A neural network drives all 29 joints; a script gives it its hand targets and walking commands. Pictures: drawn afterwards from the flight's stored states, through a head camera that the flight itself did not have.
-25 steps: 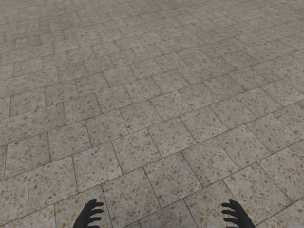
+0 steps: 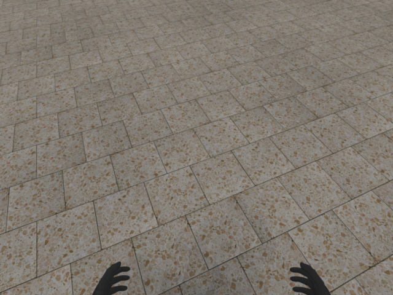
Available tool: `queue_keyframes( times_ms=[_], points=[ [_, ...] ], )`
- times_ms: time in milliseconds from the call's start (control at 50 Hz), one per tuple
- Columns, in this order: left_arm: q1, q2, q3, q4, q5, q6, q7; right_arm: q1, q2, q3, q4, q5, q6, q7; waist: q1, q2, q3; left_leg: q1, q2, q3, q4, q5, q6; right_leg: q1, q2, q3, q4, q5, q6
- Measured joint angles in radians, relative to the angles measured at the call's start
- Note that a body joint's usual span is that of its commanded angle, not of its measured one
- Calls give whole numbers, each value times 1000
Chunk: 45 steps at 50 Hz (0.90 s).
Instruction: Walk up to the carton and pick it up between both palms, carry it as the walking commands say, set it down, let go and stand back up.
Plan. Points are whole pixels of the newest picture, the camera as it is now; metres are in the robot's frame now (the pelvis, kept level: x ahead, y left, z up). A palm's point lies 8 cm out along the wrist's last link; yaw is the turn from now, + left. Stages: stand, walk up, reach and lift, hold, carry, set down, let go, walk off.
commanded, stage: stand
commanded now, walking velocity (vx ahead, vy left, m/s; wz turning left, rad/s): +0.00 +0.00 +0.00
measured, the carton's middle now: out of the picture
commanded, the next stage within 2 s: walk up in 1.46 s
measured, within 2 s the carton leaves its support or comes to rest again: neither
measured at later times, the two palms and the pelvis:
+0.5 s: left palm out of the picture +0.11 +0.23 -0.10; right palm out of the picture +0.11 -0.23 -0.10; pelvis +0.00 +0.00 +0.00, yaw +0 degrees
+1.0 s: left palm out of the picture +0.09 +0.23 -0.11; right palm out of the picture +0.09 -0.23 -0.11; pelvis +0.00 +0.00 +0.01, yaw +0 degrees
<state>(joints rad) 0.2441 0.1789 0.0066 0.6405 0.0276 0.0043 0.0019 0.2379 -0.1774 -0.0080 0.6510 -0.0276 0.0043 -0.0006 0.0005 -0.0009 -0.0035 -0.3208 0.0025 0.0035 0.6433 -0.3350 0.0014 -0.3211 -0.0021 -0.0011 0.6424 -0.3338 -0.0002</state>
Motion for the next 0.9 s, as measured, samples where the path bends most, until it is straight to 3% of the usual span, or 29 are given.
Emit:
queue_keyframes(
  times_ms=[900],
  points=[
    [23, -10, 25, 88, -3, -4, 11, 25, 8, -23, 80, 3, -4, -12, 1, 1, 9, 35, -1, -3, -54, 27, 0, 35, 0, 2, -53, 27, 0]
  ],
)
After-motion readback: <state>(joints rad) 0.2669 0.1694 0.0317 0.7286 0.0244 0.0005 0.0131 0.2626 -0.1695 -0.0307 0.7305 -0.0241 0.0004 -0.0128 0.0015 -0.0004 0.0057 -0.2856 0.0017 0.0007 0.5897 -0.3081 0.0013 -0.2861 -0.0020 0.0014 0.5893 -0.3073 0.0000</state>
